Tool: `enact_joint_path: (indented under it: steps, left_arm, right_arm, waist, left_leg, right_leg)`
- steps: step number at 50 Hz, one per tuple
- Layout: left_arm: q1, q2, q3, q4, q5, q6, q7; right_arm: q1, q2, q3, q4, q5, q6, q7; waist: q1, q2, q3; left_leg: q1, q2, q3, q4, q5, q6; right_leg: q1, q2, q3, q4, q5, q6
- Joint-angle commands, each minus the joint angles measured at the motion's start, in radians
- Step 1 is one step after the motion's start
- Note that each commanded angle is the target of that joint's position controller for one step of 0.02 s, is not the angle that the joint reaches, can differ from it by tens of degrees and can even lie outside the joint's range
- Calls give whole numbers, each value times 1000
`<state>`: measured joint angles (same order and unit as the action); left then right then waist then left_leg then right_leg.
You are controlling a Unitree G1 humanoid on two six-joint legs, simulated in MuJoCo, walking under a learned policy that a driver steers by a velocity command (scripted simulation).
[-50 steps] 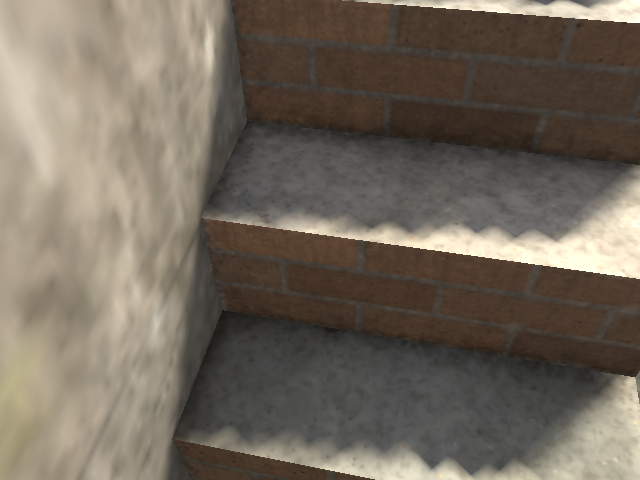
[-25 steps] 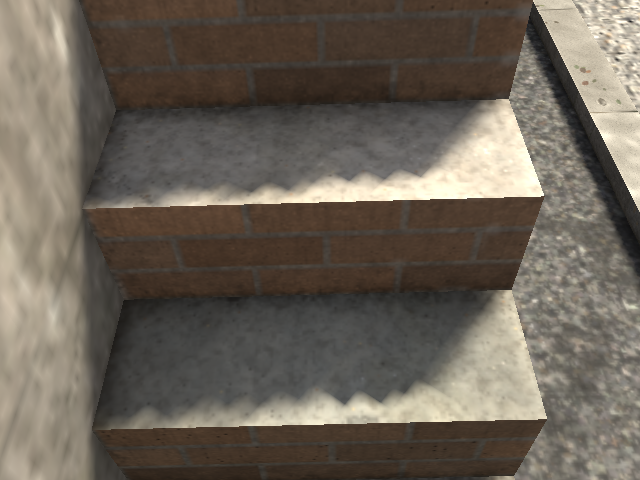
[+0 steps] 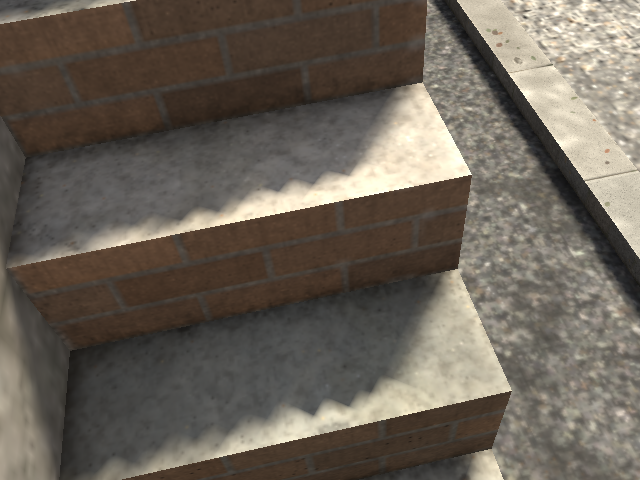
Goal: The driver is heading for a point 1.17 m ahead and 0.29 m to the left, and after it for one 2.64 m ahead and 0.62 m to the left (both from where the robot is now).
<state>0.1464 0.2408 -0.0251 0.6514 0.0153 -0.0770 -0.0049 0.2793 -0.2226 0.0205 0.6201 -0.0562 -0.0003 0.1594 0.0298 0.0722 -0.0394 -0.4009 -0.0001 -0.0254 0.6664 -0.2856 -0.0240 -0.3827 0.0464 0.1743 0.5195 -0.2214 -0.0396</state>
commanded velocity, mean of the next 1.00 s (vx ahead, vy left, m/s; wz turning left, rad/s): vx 0.49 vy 0.00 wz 0.42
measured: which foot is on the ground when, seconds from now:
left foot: up 0.00-0.00, down 0.02-0.42, up 0.44-0.76, down 0.78-1.00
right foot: down 0.00-0.02, up 0.04-0.38, down 0.40-0.76, up 0.78-1.00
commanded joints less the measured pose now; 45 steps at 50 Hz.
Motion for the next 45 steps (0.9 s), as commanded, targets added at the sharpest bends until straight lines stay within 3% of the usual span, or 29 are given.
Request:
enact_joint_path:
  steps: [1, 2, 3, 4, 6, 9, 10, 14, 17, 19, 20, 21, 22, 23, 24, 26, 28, 30, 32, 33, 34, 35, 37, 38, 39, 40, 41, 42, 45]
  left_arm:
    - [19, 107, 86, -3, 30, 42, -43]
    - [31, 48, 80, -18, 37, 48, -42]
    - [-118, 3, 25, -117, 12, 17, -22]
    - [-182, 55, 37, -89, 17, 19, -20]
    - [-230, 105, 52, -89, 16, 1, -13]
    - [-323, 46, 27, -119, 32, -19, -19]
    - [-233, 88, 46, -88, 27, -24, -14]
    - [-132, 74, 30, -76, 51, 5, 2]
    - [-24, 84, 32, -36, 26, 37, 0]
    - [194, 72, 17, 151, -23, 24, -18]
    - [327, 168, 32, 228, -10, -14, -32]
    - [385, 248, 59, 271, -4, -34, -61]
    - [377, 285, 97, 269, 6, -29, -84]
    - [394, 279, 107, 304, 74, -24, -102]
    - [285, 216, 84, 316, 111, -1, -112]
    - [259, 99, 24, 355, 96, 27, -109]
    - [318, 96, 0, 418, 138, 28, -100]
    - [201, 184, 5, 355, 181, 13, -86]
    - [196, 163, -11, 361, 207, 32, -80]
    - [158, 245, 8, 364, 165, 28, -86]
    - [136, 277, 94, 285, -34, -36, -5]
    - [192, 336, 94, 334, -100, -80, 28]
    - [192, 315, 100, 361, -122, -83, 48]
    - [74, 279, 96, 324, -73, -72, 27]
    - [28, 159, 72, 270, -58, -50, 10]
    - [82, 21, 46, 200, -25, -14, -18]
    - [137, -69, 13, 119, 53, -9, -59]
    - [105, -60, 11, 74, 69, 8, -60]
    - [28, -73, -1, -17, 87, 52, -9]
  right_arm:
    - [-20, -105, -47, 14, 111, -62, -165]
    - [60, -186, -64, 51, 99, -67, -210]
    - [-21, -132, -29, -55, 34, -69, -62]
    - [32, -100, -40, -24, 16, -90, -45]
    - [144, -111, -59, 34, 25, -78, -33]
    - [221, -80, -32, 91, -22, -36, -39]
    - [163, -81, -33, 80, 5, -38, -23]
    - [-1, -149, -49, 36, -8, -60, -1]
    - [-68, -203, -62, 29, -9, -46, 4]
    - [65, -200, -79, 102, -49, -3, 30]
    - [257, -129, -70, 146, -38, 8, 34]
    - [328, -17, -26, 143, -32, 4, 44]
    - [299, 5, -24, 109, -8, -8, 45]
    - [173, -14, -25, 43, 16, -1, 18]
    - [110, -5, -21, 18, 51, 1, -10]
    - [-6, 16, -3, -44, 51, -19, -18]
    - [-60, 73, 33, -135, 37, -26, 7]
    - [-49, 16, 19, -156, 39, 5, 10]
    - [-140, 2, 4, -162, 81, 104, -19]
    - [-7, 25, 14, -124, 84, 156, -13]
    - [2, -52, -38, 57, 131, 111, -205]
    - [114, -24, -25, 87, 136, 125, -280]
    - [306, -137, -70, 192, 120, 118, -335]
    - [315, -143, -71, 185, 71, 114, -341]
    - [238, -117, -66, 218, 48, 93, -334]
    - [65, -58, -51, 268, 52, 75, -322]
    - [-52, 5, -14, 242, 16, 53, -304]
    - [-156, 59, 1, 165, 13, 41, -306]
    - [-136, -11, -25, 188, 28, -43, -311]
  waist:
    - [-17, -360, -181]
    - [-14, -123, -143]
    - [-18, 381, -33]
    - [-113, 232, 16]
    - [-147, 40, 28]
    - [-156, 27, 5]
    - [-95, 18, 4]
    - [1, 65, -21]
    - [76, 5, -30]
    - [26, -33, -46]
    - [-32, -217, -231]
    - [-62, -373, -269]
    - [-46, -452, -224]
    - [-15, -275, -99]
    - [-15, -233, -38]
    - [-16, -91, -33]
    - [-81, -53, -47]
    - [-164, -56, -41]
    - [-234, -233, -10]
    - [-344, -351, -76]
    - [-218, -139, -95]
    - [-284, -237, -142]
    - [-363, -318, -307]
    - [-398, -320, -221]
    - [-326, -206, -129]
    - [-160, 17, 62]
    - [-6, 88, 71]
    - [-8, 24, 94]
    - [16, -118, 184]
  left_leg:
    - [248, 59, -103, -235, 137, 115]
    - [441, 170, -315, -318, 235, 168]
    - [434, 300, -514, -358, 47, 303]
    - [306, 307, -627, -387, -216, 338]
    - [302, 227, -515, -422, -201, 359]
    - [427, 184, -480, -416, 23, 384]
    - [322, 210, -440, -425, 31, 370]
    - [-55, 145, -267, -435, 326, 276]
    - [253, 144, -280, -249, 1105, 291]
    - [282, 125, -281, -14, 1127, 290]
    - [167, 72, -246, 179, 793, 248]
    - [-199, -46, -163, 521, 261, 177]
    - [-457, -140, -28, 1084, -418, 102]
    - [-693, -142, 4, 1705, -565, 91]
    - [-896, -128, -47, 2001, -626, 122]
    - [-1142, -133, -111, 2144, -613, 183]
    - [-1265, -101, -51, 1994, -582, 223]
    - [-1019, -59, 80, 1544, -249, 202]
    - [-673, -118, 213, 1463, 8, 189]
    - [-560, -148, 251, 1403, 122, 156]
    - [-269, -163, 244, 1186, -1, 143]
    - [-119, -148, 220, 979, -37, 151]
    - [145, -214, 219, 725, -159, 152]
    - [117, -126, 143, 473, -125, 174]
    - [53, -119, 40, 135, -82, 235]
    - [-107, -131, -176, 2, 105, 328]
    - [-230, -70, -571, -49, 4, 359]
    - [-397, 4, -743, -177, -309, 392]
    - [-383, -32, -631, 5, -187, 361]
  right_leg:
    - [137, -70, -81, 13, -109, -50]
    - [-103, 12, -180, 234, -165, 10]
    - [-434, 9, -85, 502, -317, 104]
    - [-510, -43, -84, 781, -321, 108]
    - [-609, -34, -130, 981, -199, 17]
    - [-745, -53, -146, 996, -181, -34]
    - [-627, -85, -171, 946, -213, -35]
    - [-56, -72, -233, 705, -176, -10]
    - [70, -27, -229, 1, 11, 53]
    - [333, -65, -175, -388, 376, 88]
    - [598, -228, -52, -176, 1075, -45]
    - [862, -422, 67, 58, 1868, -300]
    - [814, -582, 128, 65, 2085, -458]
    - [639, -612, 104, 26, 1886, -450]
    - [557, -601, 49, -60, 1555, -385]
    - [621, -611, 25, -109, 1594, -339]
    - [611, -525, -98, -122, 1461, -284]
    - [287, -382, -327, -249, 1037, -207]
    - [-141, -329, -390, -504, 1198, -235]
    - [-101, -349, -419, -448, 1735, -304]
    - [77, -255, -573, -388, 1462, -79]
    - [90, -277, -538, -376, 1570, -81]
    - [246, -317, -490, -77, 1756, -148]
    - [286, -325, -427, 23, 1395, -119]
    - [283, -263, -432, 268, 898, -95]
    - [99, -51, -339, 767, 115, -16]
    - [-141, 63, -150, 1212, 0, 56]
    - [-211, 90, -117, 1444, -2, 74]
    - [-413, 71, -79, 1582, 81, 79]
